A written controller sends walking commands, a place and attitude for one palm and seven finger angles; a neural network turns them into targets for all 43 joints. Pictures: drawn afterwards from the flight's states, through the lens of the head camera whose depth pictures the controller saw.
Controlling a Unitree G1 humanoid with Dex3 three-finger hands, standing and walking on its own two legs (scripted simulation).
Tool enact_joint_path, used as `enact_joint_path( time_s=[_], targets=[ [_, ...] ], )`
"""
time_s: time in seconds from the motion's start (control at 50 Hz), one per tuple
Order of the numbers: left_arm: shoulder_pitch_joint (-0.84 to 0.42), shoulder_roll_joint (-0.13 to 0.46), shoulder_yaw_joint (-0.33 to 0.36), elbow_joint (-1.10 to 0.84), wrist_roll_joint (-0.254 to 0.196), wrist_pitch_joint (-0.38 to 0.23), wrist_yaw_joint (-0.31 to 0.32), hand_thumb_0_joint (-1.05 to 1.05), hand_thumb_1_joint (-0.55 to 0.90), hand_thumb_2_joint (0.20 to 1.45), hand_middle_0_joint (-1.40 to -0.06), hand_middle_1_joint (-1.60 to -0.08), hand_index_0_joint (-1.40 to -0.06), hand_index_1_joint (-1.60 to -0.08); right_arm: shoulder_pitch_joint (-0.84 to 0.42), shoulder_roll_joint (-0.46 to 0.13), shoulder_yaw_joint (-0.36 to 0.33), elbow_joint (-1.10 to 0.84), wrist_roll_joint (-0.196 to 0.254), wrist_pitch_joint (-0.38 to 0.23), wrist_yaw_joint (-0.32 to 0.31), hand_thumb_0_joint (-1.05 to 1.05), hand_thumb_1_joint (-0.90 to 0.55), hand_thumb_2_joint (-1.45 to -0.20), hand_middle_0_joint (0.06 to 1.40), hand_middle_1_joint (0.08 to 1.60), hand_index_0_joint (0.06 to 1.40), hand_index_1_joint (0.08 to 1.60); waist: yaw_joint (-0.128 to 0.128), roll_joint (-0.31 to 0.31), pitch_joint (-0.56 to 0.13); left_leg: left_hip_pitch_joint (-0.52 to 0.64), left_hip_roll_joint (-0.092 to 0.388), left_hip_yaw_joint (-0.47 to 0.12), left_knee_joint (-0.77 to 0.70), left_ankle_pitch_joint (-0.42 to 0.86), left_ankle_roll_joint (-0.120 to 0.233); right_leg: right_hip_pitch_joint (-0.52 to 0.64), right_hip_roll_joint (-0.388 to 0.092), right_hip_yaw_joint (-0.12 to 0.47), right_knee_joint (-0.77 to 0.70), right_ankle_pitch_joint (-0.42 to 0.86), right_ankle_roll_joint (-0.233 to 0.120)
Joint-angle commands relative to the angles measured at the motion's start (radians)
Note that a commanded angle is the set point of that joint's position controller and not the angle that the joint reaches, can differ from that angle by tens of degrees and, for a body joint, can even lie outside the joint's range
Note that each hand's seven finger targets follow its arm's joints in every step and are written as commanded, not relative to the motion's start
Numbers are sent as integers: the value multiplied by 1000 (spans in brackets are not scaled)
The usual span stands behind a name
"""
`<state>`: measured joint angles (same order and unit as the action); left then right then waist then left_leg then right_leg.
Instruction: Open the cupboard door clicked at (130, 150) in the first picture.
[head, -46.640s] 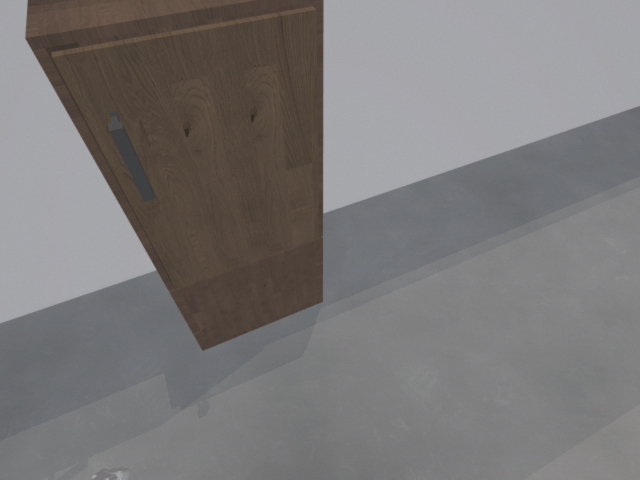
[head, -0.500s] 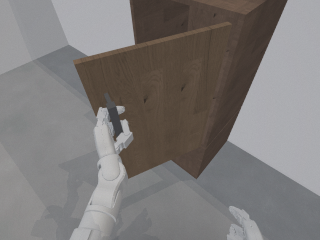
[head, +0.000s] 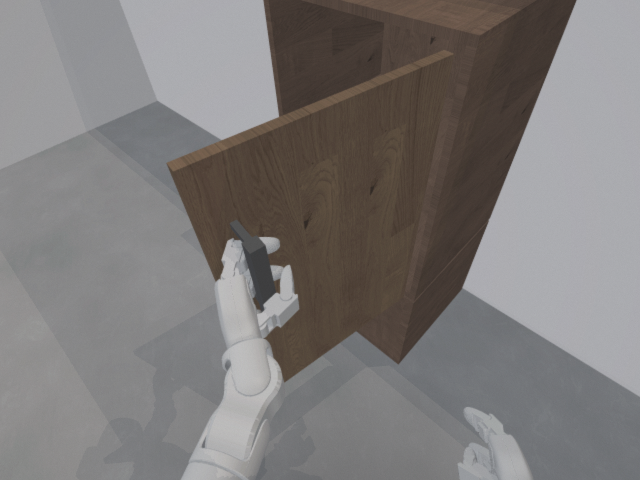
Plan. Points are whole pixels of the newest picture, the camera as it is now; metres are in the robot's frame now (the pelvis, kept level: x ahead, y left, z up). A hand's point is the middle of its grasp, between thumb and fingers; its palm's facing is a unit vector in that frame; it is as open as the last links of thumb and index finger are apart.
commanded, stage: open thumb and fingers to let go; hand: left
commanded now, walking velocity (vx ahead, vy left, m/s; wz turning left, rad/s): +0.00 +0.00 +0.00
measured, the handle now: (255, 273) +0.35 +0.11 +0.08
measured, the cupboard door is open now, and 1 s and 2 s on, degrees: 80 81 81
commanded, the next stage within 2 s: slide the hand sideways off the handle in 0.62 s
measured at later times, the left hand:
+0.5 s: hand (281, 287) +0.33 +0.07 +0.08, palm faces +0.32 -0.95 -0.01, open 14.2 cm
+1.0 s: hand (278, 315) +0.29 +0.07 +0.08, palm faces -0.21 -0.98 -0.02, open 16.0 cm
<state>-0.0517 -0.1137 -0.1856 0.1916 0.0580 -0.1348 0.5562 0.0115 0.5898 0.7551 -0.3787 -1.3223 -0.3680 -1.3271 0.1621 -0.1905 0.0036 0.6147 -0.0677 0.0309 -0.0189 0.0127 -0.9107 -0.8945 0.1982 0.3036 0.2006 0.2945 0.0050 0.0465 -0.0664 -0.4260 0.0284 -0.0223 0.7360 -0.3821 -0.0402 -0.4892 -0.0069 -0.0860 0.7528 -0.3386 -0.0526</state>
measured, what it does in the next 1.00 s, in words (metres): stands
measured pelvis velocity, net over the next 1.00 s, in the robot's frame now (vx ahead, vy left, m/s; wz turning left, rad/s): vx -0.02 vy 0.03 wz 0.00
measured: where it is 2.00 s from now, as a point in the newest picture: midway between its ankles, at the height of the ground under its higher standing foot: outside the picture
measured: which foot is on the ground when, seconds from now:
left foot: down 0.00-1.00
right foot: down 0.00-1.00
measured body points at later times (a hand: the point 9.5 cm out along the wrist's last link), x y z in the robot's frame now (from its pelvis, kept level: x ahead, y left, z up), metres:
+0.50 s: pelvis -0.01 +0.02 +0.00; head +0.01 +0.00 +0.45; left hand +0.31 +0.12 +0.09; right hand +0.15 -0.20 -0.11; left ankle +0.00 +0.15 -0.71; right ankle +0.03 -0.08 -0.71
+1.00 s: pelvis -0.02 +0.03 +0.00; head +0.00 +0.01 +0.45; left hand +0.30 +0.12 +0.08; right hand +0.15 -0.19 -0.10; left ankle +0.00 +0.15 -0.71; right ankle +0.03 -0.08 -0.71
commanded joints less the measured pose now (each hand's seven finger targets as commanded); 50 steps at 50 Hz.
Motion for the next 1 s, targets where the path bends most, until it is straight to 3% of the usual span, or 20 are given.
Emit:
enact_joint_path(
  time_s=[0.0,0.12,0.18,0.22,0.34,0.44,0.52,0.58,0.7,0.72,0.74,0.76,0.8,0.82,0.84,0.86,0.9,0.96,0.98],
  targets=[
    [-290,-16,13,-206,13,-83,-31,0,130,570,-345,-1268,-345,-1268,-96,-69,-19,-155,4,-41,-11,0,-900,-900,200,300,200,300,-7,-140,-215,-17,-55,35,-62,116,52,178,-42,111,-183,118,37],
    [-305,-30,6,-196,10,-89,-33,0,-290,390,-315,-1222,-315,-1222,-88,-73,-22,-164,6,-44,-6,0,-900,-900,200,300,200,300,-6,-150,-229,-16,-50,32,-63,127,51,169,-31,86,-159,127,32],
    [-375,-37,-4,-173,17,-86,-19,0,-500,300,-300,-1200,-300,-1200,-90,-77,-19,-159,7,-46,-6,0,-900,-900,200,300,200,300,-24,-149,-205,-23,-50,29,-61,98,53,130,-30,84,-163,72,34],
    [-379,-37,-2,-158,28,-84,-7,0,-500,300,-300,-1200,-300,-1200,-90,-76,-22,-156,6,-45,-8,0,-900,-900,200,300,200,300,-21,-139,-209,-21,-49,30,-60,96,53,122,-28,80,-161,59,31],
    [-404,-66,-31,-115,48,-73,11,0,-500,300,-250,-900,-250,-900,-77,-80,-24,-150,6,-46,-3,0,-900,-900,200,300,200,300,-22,-135,-229,-23,-44,20,-65,109,51,111,-16,54,-131,72,23],
    [-435,-70,-37,-118,49,-71,13,0,-500,300,-208,-650,-208,-650,-75,-80,-25,-146,9,-44,-3,0,-900,-900,200,300,200,300,-27,-125,-231,-18,-41,20,-66,111,50,106,-13,50,-131,70,21],
    [-417,-108,-67,-135,43,-71,15,0,-500,300,-175,-450,-175,-450,-69,-78,-25,-153,10,-48,5,0,-900,-900,200,300,200,300,-24,-114,-244,-5,-37,17,-68,134,47,104,-6,34,-111,93,17],
    [-422,-115,-74,-125,43,-67,21,0,-500,300,-150,-300,-150,-300,-75,-79,-25,-152,13,-48,9,0,-900,-900,200,300,200,300,-28,-114,-213,-11,-35,13,-70,122,45,84,-5,29,-110,74,16],
    [-480,-117,-73,-123,45,-63,42,0,-500,300,-150,-300,-150,-300,-88,-77,-20,-147,12,-50,8,0,-900,-900,200,300,200,300,-30,-119,-210,-20,-39,6,-73,78,45,68,-4,28,-110,23,17],
    [-431,-26,-256,-103,143,-98,-164,0,-500,300,-150,-300,-150,-300,-7,-107,-21,-114,13,-48,7,0,-900,-900,200,300,200,300,-99,-197,-167,11,-34,10,-58,96,64,37,-8,52,-104,106,16],
    [-474,45,-182,-174,105,-136,-279,0,-500,300,-150,-300,-150,-300,2,-114,-30,-153,23,-49,-1,0,-900,-900,200,300,200,300,-71,-142,-246,18,-39,14,-51,132,69,71,-14,56,-87,169,10],
    [-490,66,-183,-212,86,-165,-364,0,-500,300,-150,-300,-150,-300,-5,-106,-23,-166,29,-60,-10,0,-900,-900,200,300,200,300,-59,-93,-282,32,-45,15,-49,139,69,95,-17,61,-70,188,10],
    [-479,77,-192,-198,18,-176,-520,0,-500,300,-150,-300,-150,-300,-2,-110,-11,-183,52,-83,-22,0,-900,-900,200,300,200,300,-70,-64,-254,46,-47,6,-58,115,69,85,-12,57,-75,169,10],
    [-466,69,-182,-178,-42,-160,-584,0,-500,300,-150,-300,-150,-300,-11,-109,-4,-198,68,-96,-27,0,-900,-900,200,300,200,300,-67,-65,-229,40,-48,1,-69,81,67,81,-7,51,-87,133,12],
    [-460,46,-165,-163,-103,-137,-613,0,-500,300,-150,-300,-150,-300,-26,-108,5,-207,82,-107,-30,0,-900,-900,200,300,200,300,-65,-39,-192,38,-45,-9,-85,49,61,67,-2,41,-97,86,10],
    [-463,26,-145,-140,-155,-116,-620,0,-500,300,-150,-300,-150,-300,-32,-107,13,-207,91,-120,-34,0,-900,-900,200,300,200,300,-69,-68,-150,21,-46,-18,-96,6,57,48,1,30,-108,35,16],
    [-453,56,-64,-139,-198,-94,-592,0,-500,300,-150,-300,-150,-300,-34,-115,13,-206,91,-140,-34,0,-900,-900,200,300,200,300,-45,-129,-154,0,-49,-26,-114,-27,50,59,2,25,-118,-19,23],
    [-341,123,26,-191,-185,-101,-535,0,-500,300,-150,-300,-150,-300,-32,-111,9,-219,81,-156,-14,0,-900,-900,200,300,200,300,12,-112,-202,7,-49,-14,-125,40,43,117,-3,27,-104,26,16],
    [-318,112,10,-212,-168,-109,-524,0,-500,300,-150,-300,-150,-300,-29,-109,8,-224,79,-158,-7,0,-900,-900,200,300,200,300,10,-114,-202,9,-46,-6,-122,62,44,120,-4,29,-101,51,18]
  ],
)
